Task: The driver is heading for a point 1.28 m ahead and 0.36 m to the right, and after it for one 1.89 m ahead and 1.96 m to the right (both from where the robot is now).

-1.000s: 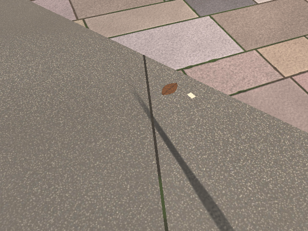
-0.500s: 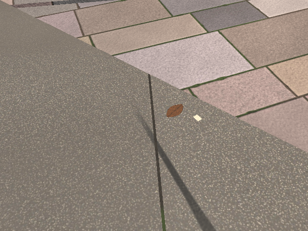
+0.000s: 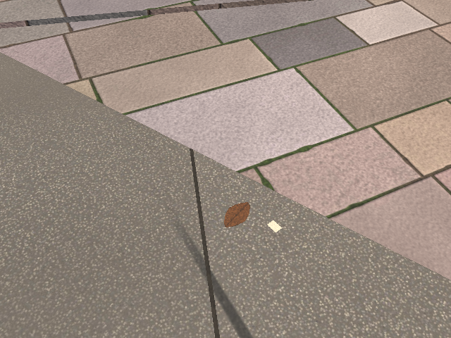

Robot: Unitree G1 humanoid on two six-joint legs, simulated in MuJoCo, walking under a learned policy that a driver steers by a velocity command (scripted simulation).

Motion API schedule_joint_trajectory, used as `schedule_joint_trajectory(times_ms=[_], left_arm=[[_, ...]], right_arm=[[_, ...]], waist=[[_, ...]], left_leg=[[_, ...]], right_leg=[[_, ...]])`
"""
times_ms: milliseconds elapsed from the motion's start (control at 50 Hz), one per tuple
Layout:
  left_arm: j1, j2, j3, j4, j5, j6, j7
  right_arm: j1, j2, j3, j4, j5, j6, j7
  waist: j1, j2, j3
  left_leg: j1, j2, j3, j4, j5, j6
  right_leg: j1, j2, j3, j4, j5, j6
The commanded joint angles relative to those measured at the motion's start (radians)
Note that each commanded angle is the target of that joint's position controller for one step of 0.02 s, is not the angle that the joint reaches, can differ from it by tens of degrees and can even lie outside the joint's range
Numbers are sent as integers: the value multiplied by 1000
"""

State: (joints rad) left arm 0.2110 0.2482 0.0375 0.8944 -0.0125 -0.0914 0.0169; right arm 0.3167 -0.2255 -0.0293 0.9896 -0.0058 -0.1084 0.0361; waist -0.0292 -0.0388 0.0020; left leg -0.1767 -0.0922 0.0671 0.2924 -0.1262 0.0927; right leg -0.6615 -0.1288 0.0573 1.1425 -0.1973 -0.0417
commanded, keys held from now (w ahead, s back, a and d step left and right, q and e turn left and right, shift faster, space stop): w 0.80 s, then w+e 0.20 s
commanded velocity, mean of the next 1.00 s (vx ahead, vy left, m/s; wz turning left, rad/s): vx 0.50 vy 0.00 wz -0.04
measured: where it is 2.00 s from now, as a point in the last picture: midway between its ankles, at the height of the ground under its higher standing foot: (270, 185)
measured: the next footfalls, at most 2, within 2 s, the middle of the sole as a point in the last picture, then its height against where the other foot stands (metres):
right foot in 0.30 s outside the picture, level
left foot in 0.88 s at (203, 290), level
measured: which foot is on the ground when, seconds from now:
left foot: down 0.00-0.32, up 0.34-0.86, down 0.88-1.00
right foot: up 0.00-0.28, down 0.30-0.88, up 0.90-1.00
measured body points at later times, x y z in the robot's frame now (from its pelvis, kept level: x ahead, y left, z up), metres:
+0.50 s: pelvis +0.28 -0.08 +0.00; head +0.29 -0.10 +0.45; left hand +0.33 +0.18 -0.12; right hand +0.36 -0.35 -0.14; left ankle +0.28 +0.08 -0.66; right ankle +0.30 -0.16 -0.74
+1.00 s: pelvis +0.56 -0.01 -0.01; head +0.59 +0.00 +0.43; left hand +0.54 +0.23 -0.17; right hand +0.67 -0.27 -0.13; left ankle +0.63 +0.07 -0.74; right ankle +0.41 -0.15 -0.66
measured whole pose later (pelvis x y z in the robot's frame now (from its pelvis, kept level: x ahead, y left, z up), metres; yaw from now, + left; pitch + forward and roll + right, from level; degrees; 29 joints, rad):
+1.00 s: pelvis +0.56 -0.01 -0.01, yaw -3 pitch +1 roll +0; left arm 0.39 0.22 0.04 1.01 0.01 -0.07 -0.01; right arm 0.16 -0.22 -0.05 0.89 -0.03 -0.09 0.02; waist 0.03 -0.03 0.06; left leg -0.37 0.01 0.11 0.53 -0.17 0.06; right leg -0.29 -0.02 0.02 1.11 -0.40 -0.07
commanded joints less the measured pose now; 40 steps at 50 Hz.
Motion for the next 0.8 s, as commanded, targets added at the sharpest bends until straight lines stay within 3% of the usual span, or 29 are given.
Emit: schedule_joint_trajectory(times_ms=[20, 120, 180, 220, 260, 280, 300, 320, 340, 360, 380, 400, 420, 440, 460, 500, 580, 680, 700, 720, 740, 760, 800], left_arm=[[36, 48, 14, -42, 13, 3, 7], [-159, 28, 6, -93, 0, -10, -11], [-237, 34, 2, -123, -8, -14, -30], [-253, 48, 4, -140, -10, -22, -43], [-189, 75, 16, -132, -10, -31, -49], [-83, 105, 34, -102, -8, -34, -48], [107, 168, 63, -47, -5, -36, -41], [272, 286, 91, -20, 15, -33, -35], [307, 252, 82, -5, 9, -28, -41], [235, 174, 57, -17, 3, -31, -43], [137, 133, 43, -42, 4, -29, -41], [58, 103, 33, -54, 8, -27, -45], [21, 74, 24, -58, 13, -29, -50], [15, 60, 20, -49, 18, -30, -54], [31, 64, 22, -36, 18, -33, -55], [67, 93, 30, -12, 18, -36, -48], [125, 110, 33, 15, 15, -24, -26], [202, 126, 35, 51, 3, -14, -16], [319, -17, -16, 104, 133, -37, -64], [345, 4, -8, 121, 124, -43, -86], [307, 36, -4, 111, 108, -42, -95], [280, 63, -1, 103, 97, -38, -98], [268, 92, 3, 103, 91, -24, -92]], right_arm=[[-39, -131, -20, -54, 1, -18, -20], [62, -164, -26, -30, 20, -2, -36], [110, -168, -30, -9, 26, 11, -37], [117, -173, -34, -2, 27, 21, -40], [96, -186, -39, -4, 28, 33, -41], [73, -181, -36, -10, 25, 38, -41], [65, -147, -23, -23, 13, 40, -41], [142, -55, 8, -51, 1, 24, -35], [179, -23, 20, -38, 19, -3, -28], [101, -139, -9, -52, 42, -21, -25], [15, -162, -15, -79, 51, -27, -26], [-24, -149, -18, -85, 40, -23, -32], [-25, -141, -27, -83, 27, -10, -39], [-4, -117, -27, -77, 24, 5, -40], [15, -93, -26, -70, 23, 17, -41], [-7, -86, -29, -81, 19, 29, -43], [-158, -78, -33, -131, 11, 30, -41], [-319, -61, -23, -173, 19, 23, -25], [-229, 0, 14, -136, -119, 41, 11], [-244, -17, 2, -146, -116, 49, 21], [-296, -48, -4, -167, -95, 52, 23], [-342, -67, -8, -184, -76, 52, 24], [-390, -73, -5, -203, -61, 53, 19]], waist=[[47, 77, 56], [-25, 79, 58], [-50, 87, 79], [-43, 93, 81], [4, 113, 49], [65, 110, -11], [141, 79, -137], [148, -124, -311], [137, -265, -400], [134, -167, -275], [109, -102, -172], [76, -25, -102], [45, -26, -64], [23, -40, -48], [12, -40, -39], [3, -25, -12], [32, -12, 23], [86, -18, 70], [82, -24, 60], [85, -37, 89], [81, -19, 84], [81, -15, 80], [85, -25, 84]], left_leg=[[-106, 278, -208, -209, 63, 170], [12, 270, -159, -187, 73, 124], [113, 308, -170, -144, 58, 119], [174, 340, -185, -101, 70, 108], [199, 350, -187, -21, 198, 88], [187, 313, -153, 106, 367, 66], [86, 250, -99, 342, 410, 34], [-276, 120, -19, 752, 95, -35], [-513, 26, -122, 969, -417, -52], [-609, 95, -191, 1062, -382, -28], [-615, 150, -164, 1046, -286, -15], [-571, 191, -142, 982, -205, -19], [-518, 222, -143, 914, -154, -23], [-465, 233, -140, 881, -124, -28], [-441, 233, -130, 861, -109, -35], [-477, 237, -123, 804, -55, -50], [-568, 237, -116, 586, 123, -71], [-525, 195, -76, 353, 238, -66], [-574, 194, -93, 331, 275, -57], [-623, 197, -109, 317, 223, -48], [-619, 189, -99, 283, 185, -35], [-584, 176, -85, 269, 153, -21], [-511, 153, -62, 244, 102, -3]], right_leg=[[-25, -42, 1, -135, 158, 28], [9, 12, -44, -467, 311, 39], [-1, 27, -45, -557, 260, 31], [11, 37, -45, -601, 184, 6], [121, 68, -69, -641, 111, -24], [268, 102, -97, -665, 100, -48], [534, 72, -58, -646, 125, -90], [946, -190, 318, -660, 91, -222], [1082, -293, 680, -823, -31, -309], [981, -259, 588, -839, -63, -255], [838, -221, 428, -850, 0, -215], [693, -175, 317, -888, 87, -195], [602, -133, 238, -923, 135, -177], [544, -109, 191, -953, 157, -170], [513, -95, 158, -973, 199, -177], [503, -89, 108, -997, 279, -190], [551, -79, 49, -1016, 326, -176], [602, -69, 1, -1026, 267, -153], [706, -109, 28, -1006, 279, -239], [777, -139, 47, -1002, 309, -250], [803, -141, 40, -1000, 315, -238], [808, -141, 32, -1000, 322, -225], [818, -148, 20, -1004, 320, -202]])
Keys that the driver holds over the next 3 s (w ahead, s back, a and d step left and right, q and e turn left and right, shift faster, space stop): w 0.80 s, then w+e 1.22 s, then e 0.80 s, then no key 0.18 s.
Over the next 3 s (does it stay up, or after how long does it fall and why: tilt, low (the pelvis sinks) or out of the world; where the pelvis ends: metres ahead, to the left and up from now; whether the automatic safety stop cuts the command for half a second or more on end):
stays up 1.34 -0.29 -0.16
